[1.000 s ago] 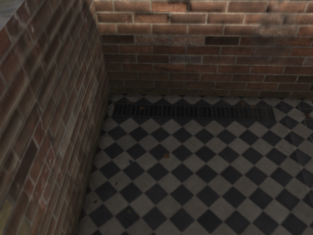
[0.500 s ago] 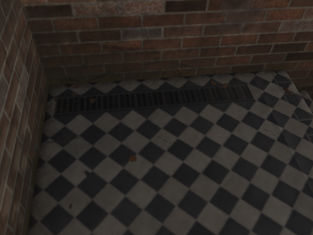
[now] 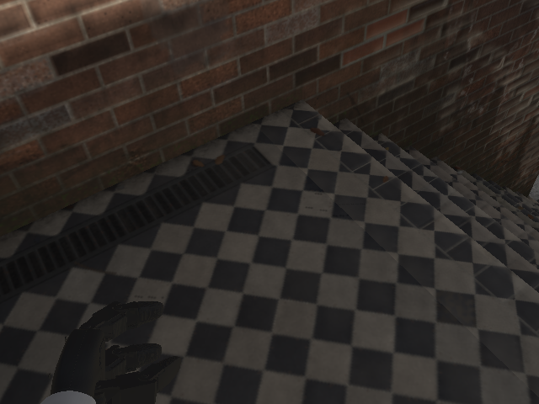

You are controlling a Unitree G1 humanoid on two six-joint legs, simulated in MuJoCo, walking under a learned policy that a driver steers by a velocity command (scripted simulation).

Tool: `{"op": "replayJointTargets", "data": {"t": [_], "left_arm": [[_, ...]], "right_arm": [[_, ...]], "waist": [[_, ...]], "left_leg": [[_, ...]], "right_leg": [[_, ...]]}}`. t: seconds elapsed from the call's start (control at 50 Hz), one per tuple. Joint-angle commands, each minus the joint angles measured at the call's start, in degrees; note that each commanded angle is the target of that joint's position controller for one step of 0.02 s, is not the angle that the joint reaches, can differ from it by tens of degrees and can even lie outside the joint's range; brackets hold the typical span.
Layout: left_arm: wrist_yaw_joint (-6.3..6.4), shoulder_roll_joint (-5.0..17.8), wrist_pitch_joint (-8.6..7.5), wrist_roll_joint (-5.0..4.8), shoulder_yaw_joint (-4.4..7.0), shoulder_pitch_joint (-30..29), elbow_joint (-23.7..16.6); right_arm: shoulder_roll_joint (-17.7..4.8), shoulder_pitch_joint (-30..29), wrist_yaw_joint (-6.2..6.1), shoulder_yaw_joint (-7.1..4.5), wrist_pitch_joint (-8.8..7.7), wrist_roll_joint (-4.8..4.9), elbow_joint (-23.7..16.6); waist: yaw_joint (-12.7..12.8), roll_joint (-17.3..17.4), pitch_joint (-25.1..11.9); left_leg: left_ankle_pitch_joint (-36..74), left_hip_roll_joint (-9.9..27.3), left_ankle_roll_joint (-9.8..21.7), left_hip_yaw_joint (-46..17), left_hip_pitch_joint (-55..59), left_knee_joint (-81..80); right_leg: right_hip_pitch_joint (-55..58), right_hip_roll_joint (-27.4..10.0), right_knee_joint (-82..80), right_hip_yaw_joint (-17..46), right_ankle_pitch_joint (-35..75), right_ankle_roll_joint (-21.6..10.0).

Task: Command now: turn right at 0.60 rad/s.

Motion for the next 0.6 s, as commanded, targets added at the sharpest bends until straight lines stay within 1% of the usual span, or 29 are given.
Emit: {"op": "replayJointTargets", "data": {"t": [0.02, 0.04, 0.06, 0.08, 0.1, 0.12, 0.14, 0.16, 0.2, 0.22, 0.24, 0.26, 0.28, 0.3, 0.32, 0.34, 0.36, 0.38, 0.4, 0.42, 0.44, 0.46, 0.48, 0.5, 0.52, 0.54, 0.56, 0.58, 0.6], "left_arm": [[-0.52, 15.79, -2.60, 4.90, 5.57, 17.51, 2.92], [-0.29, 13.33, -2.28, 3.34, 4.91, 12.55, 2.79], [0.19, 9.90, -1.15, 1.63, 3.79, 7.31, 1.92], [0.55, 9.09, -0.45, 1.90, 3.31, 3.16, 1.02], [0.54, 9.92, -0.14, 2.72, 3.39, 1.58, 0.53], [0.61, 11.15, -0.09, 3.29, 3.61, 1.31, 0.56], [0.80, 11.91, -0.15, 3.32, 3.66, 1.82, 0.73], [1.50, 11.72, -0.05, 2.88, 3.54, 3.35, 0.92], [3.57, 10.35, 0.53, 2.53, 2.87, 7.68, 2.33], [4.34, 10.29, 0.78, 2.34, 2.85, 8.85, 2.85], [4.86, 10.98, 1.00, 2.27, 3.20, 9.79, 3.07], [5.20, 11.70, 1.19, 2.27, 3.54, 10.37, 3.13], [5.25, 12.68, 1.14, 1.54, 4.20, 11.69, 3.95], [5.20, 13.15, 1.14, 1.37, 4.40, 12.13, 4.05], [5.02, 13.65, 1.06, 1.58, 4.60, 12.17, 3.90], [4.76, 13.46, 0.80, 1.65, 4.72, 12.38, 3.68], [4.71, 12.50, 0.67, 1.17, 4.59, 12.41, 3.54], [4.66, 11.93, 0.33, 0.87, 4.46, 11.29, 3.22], [4.46, 10.32, -0.22, 0.65, 4.14, 12.45, 3.60], [3.47, 6.00, -0.81, 1.07, 3.26, 15.06, 3.86], [2.94, 3.56, -2.20, 0.21, 2.34, 14.46, 0.96], [3.22, 9.56, -3.92, -0.27, 4.33, 10.17, 1.45], [3.59, 11.27, -3.98, -0.52, 5.58, 7.04, 1.23], [3.98, 10.56, -3.39, 0.14, 5.68, 7.82, 1.79], [3.84, 10.72, -3.03, 1.14, 5.95, 9.94, 2.52], [3.53, 10.09, -2.87, 1.48, 6.17, 12.14, 3.80], [3.11, 9.42, -2.87, 1.68, 6.23, 13.77, 5.09], [2.68, 7.66, -3.14, 1.49, 5.96, 14.83, 6.10], [2.17, 7.52, -3.39, 1.46, 6.09, 15.47, 6.98]], "right_arm": [[-3.32, -14.93, 1.38, -0.71, -4.05, 1.95, -11.24], [-2.50, -13.21, 0.63, -0.33, -3.47, 0.90, -10.45], [-2.64, -11.21, -0.37, -0.32, -2.06, -1.03, -8.89], [-3.79, -9.42, -0.93, -0.92, -0.74, -1.48, -8.12], [-4.28, -8.03, -0.85, -1.16, 0.03, -1.36, -7.67], [-3.56, -7.52, -0.36, -0.98, 0.26, -1.13, -7.53], [-2.90, -7.49, 0.14, -0.76, 0.13, -0.91, -7.80], [-1.07, -7.92, 0.34, 0.11, -0.19, -0.81, -7.94], [1.66, -12.58, 0.88, 1.59, -0.13, -1.23, -9.57], [2.06, -14.34, 0.99, 1.99, -0.19, -1.48, -10.22], [2.04, -15.69, 1.13, 2.20, -0.28, -1.49, -10.89], [1.69, -16.64, 1.29, 2.19, -0.31, -1.22, -11.33], [1.52, -17.64, 1.32, 1.93, -0.43, -0.93, -12.43], [1.15, -17.48, 1.51, 1.86, -0.54, -0.54, -12.64], [0.03, -16.91, 2.27, 1.43, -0.53, 0.13, -12.85], [0.06, -16.35, 2.91, 1.32, -0.70, 0.23, -12.81], [0.16, -15.43, 3.20, 1.11, -0.70, 0.65, -12.48], [0.36, -13.07, 3.53, 0.87, -0.78, 0.79, -11.80], [-0.01, -9.97, 3.61, 0.32, -0.72, 0.51, -10.59], [-2.20, -3.52, 3.55, -0.42, -0.40, -0.45, -9.34], [-9.80, 2.35, 4.18, -2.55, -0.54, -1.24, -6.40], [-7.90, 6.73, 4.23, -2.87, -1.89, -2.41, -6.67], [-5.94, 6.21, 3.80, -2.47, -3.04, -2.12, -5.86], [-4.53, 2.66, 3.16, -2.00, -3.32, -1.26, -6.14], [-2.97, -1.18, 2.36, -1.77, -3.71, -0.31, -6.33], [-2.19, -3.50, 2.08, -1.43, -3.87, -0.07, -6.27], [-1.74, -4.55, 2.34, -1.42, -4.56, -0.30, -5.65], [-1.63, -3.99, 2.74, -1.42, -5.25, -0.27, -4.25], [-1.21, -2.92, 2.98, -1.53, -6.43, -0.24, -3.26]], "waist": [[11.82, -11.30, -10.04], [8.48, -13.03, -8.50], [5.78, -13.30, -7.17], [2.79, -12.28, -5.61], [1.31, -8.82, -5.88], [0.62, -5.74, -6.31], [0.42, -4.81, -6.94], [1.28, -5.27, -7.36], [3.42, -5.90, -6.99], [4.03, -6.90, -7.08], [4.63, -8.13, -7.21], [5.18, -9.53, -7.27], [5.13, -11.62, -6.51], [5.15, -13.25, -6.84], [5.00, -13.73, -7.26], [5.20, -15.22, -7.27], [4.81, -15.88, -6.44], [2.92, -15.18, -6.05], [1.70, -13.26, -6.62], [1.23, -4.17, -8.69], [1.50, 16.01, -10.29], [-2.80, 11.31, -5.48], [-2.11, 8.47, 2.16], [0.36, 8.21, 4.31], [2.61, 8.88, 4.82], [4.59, 8.54, 4.39], [5.56, 7.22, 3.97], [5.91, 6.73, 4.03], [5.37, 6.38, 3.96]], "left_leg": [[-5.11, -7.58, -1.50, -19.62, -39.33, 30.56], [0.14, -6.64, -1.21, -19.33, -39.27, 29.79], [4.64, -5.86, -1.66, -18.24, -36.94, 29.89], [8.47, -5.53, -1.93, -17.12, -30.96, 29.16], [11.83, -6.97, -2.06, -15.27, -25.36, 29.95], [14.71, -7.49, -2.15, -14.28, -22.23, 28.26], [17.19, -7.62, -2.31, -14.11, -19.87, 25.56], [19.37, -7.83, -2.22, -13.64, -19.29, 22.76], [23.07, -7.75, -2.81, -13.80, -19.51, 15.25], [23.46, -7.71, -2.95, -13.86, -18.06, 11.05], [22.73, -7.91, -3.00, -13.78, -16.41, 7.00], [20.78, -8.33, -3.03, -13.65, -14.66, 3.81], [18.12, -8.68, -2.63, -13.66, -12.45, 1.14], [14.75, -9.19, -2.32, -13.30, -10.62, -0.88], [12.46, -9.28, -1.93, -13.08, -8.13, -4.37], [10.17, -9.42, -1.05, -12.82, -4.46, -7.72], [8.86, -9.58, -0.05, -12.31, -1.52, -12.53], [12.69, -9.70, 1.56, -11.36, 4.39, -20.61], [14.59, -9.65, 2.60, -9.23, 12.14, -27.03], [16.30, -2.46, 5.90, -15.44, 25.09, -30.44], [10.51, 11.57, 15.89, -37.19, 33.94, -35.78], [-1.32, 15.15, 21.67, -49.66, 32.34, -40.94], [-6.27, 13.43, 20.20, -46.48, 28.75, -41.97], [-7.85, 11.27, 17.28, -40.87, 25.35, -42.47], [-6.93, 10.77, 14.51, -36.34, 22.40, -43.02], [-3.84, 8.38, 12.63, -31.49, 16.49, -44.29], [0.99, 6.11, 11.73, -26.96, 11.39, -45.35], [4.41, 4.72, 11.36, -23.41, 8.82, -46.40], [8.97, 4.05, 10.65, -20.03, 8.28, -46.58]], "right_leg": [[33.56, -22.24, -22.18, 41.83, 36.65, -23.30], [30.18, -19.77, -20.65, 35.40, 36.47, -19.14], [24.88, -16.75, -18.93, 29.40, 36.04, -14.92], [15.97, -13.80, -17.68, 24.89, 36.89, -12.09], [9.82, -11.20, -17.94, 22.49, 35.46, -11.12], [7.23, -9.92, -18.09, 21.61, 34.21, -10.83], [5.61, -8.99, -18.04, 21.23, 32.12, -10.65], [5.62, -8.22, -17.46, 20.89, 29.11, -10.55], [6.92, -7.18, -16.52, 21.21, 26.42, -10.59], [6.97, -6.66, -16.53, 21.57, 24.77, -10.45], [7.03, -6.28, -16.62, 22.30, 22.47, -10.41], [6.87, -6.08, -17.03, 23.28, 19.88, -10.39], [5.52, -5.66, -17.44, 24.56, 18.85, -10.54], [5.88, -6.04, -17.91, 25.67, 17.61, -10.60], [5.88, -6.54, -18.27, 26.40, 14.98, -10.12], [5.04, -6.01, -18.16, 27.38, 14.92, -9.96], [4.63, -5.80, -18.39, 28.69, 16.10, -9.61], [2.87, -4.86, -17.17, 28.66, 17.41, -8.46], [-0.56, -2.42, -15.26, 26.84, 11.23, -6.43], [-10.18, 2.92, -2.89, 19.43, -3.96, -2.24], [-29.00, 10.03, 9.55, 9.48, -18.84, 1.11], [-36.80, 6.60, 19.22, 13.37, -17.77, 3.28], [-40.88, 5.34, 24.61, 14.46, -13.28, 2.85], [-40.46, 3.85, 26.21, 13.06, -8.22, 2.79], [-38.14, 2.35, 24.89, 12.34, -3.38, 3.21], [-31.57, 1.53, 25.94, 11.14, 1.51, 3.28], [-25.66, 1.68, 27.04, 9.84, 6.79, 3.45], [-22.73, 1.85, 26.33, 9.13, 10.60, 3.44], [-20.71, 1.41, 25.03, 10.03, 13.83, 3.03]]}}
